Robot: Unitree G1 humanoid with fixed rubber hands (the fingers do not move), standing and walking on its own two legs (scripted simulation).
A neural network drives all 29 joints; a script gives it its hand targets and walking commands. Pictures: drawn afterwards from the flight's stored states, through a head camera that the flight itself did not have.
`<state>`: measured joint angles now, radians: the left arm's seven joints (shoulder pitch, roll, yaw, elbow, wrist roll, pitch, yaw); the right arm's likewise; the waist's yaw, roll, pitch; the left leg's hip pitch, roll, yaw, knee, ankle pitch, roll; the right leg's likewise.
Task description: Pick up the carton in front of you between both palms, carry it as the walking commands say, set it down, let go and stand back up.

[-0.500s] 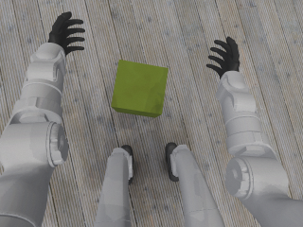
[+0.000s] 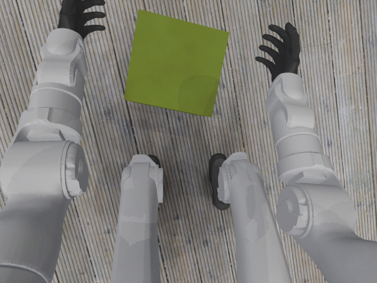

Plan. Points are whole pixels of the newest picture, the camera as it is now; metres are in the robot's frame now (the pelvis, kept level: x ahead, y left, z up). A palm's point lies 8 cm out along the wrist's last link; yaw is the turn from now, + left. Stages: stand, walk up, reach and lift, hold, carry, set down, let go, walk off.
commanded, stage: reach and lift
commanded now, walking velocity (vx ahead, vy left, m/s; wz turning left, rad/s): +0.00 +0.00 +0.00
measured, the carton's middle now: (174, 74) +0.49 +0.05 -0.40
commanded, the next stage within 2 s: none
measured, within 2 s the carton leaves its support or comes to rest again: leaves its support in 1.28 s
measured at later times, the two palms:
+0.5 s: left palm (108, 56) +0.51 +0.22 -0.33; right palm (255, 74) +0.49 -0.16 -0.31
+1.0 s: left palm (117, 55) +0.51 +0.19 -0.32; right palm (239, 74) +0.48 -0.11 -0.30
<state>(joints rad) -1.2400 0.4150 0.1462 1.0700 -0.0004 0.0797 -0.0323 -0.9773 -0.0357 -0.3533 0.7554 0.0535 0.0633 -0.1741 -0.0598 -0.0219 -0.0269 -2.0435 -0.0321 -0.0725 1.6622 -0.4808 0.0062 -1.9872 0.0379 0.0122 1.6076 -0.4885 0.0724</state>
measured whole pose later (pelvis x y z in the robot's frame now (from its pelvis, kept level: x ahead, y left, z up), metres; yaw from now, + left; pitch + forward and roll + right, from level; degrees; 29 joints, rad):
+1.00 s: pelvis -0.03 -0.01 -0.14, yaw -2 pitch +38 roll -6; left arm -1.49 0.46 -0.11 1.29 -0.17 0.02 0.01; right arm -1.32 -0.08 -0.18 1.07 0.23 0.00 -0.24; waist -0.04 -0.10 0.27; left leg -2.30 0.00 -0.07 2.18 -0.55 0.01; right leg -2.25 0.09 0.01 2.12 -0.55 0.10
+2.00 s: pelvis -0.02 -0.02 -0.01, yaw +4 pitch +40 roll -3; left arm -0.99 0.11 0.28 0.80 0.18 0.32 0.03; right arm -0.84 0.14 -0.49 0.56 -0.11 0.27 -0.14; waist -0.03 -0.06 -0.18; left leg -1.94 -0.10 -0.10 1.74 -0.50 -0.04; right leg -1.90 0.13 0.08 1.73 -0.54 0.09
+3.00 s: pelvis +0.08 -0.02 +0.24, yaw +7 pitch +7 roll +0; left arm -0.26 -0.12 0.26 0.50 0.20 0.43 0.08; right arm -0.29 0.16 -0.27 0.48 -0.20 0.40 -0.04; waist -0.01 -0.03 -0.16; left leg -0.44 -0.06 -0.14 0.59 -0.27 -0.01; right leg -0.42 0.06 0.15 0.60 -0.30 0.01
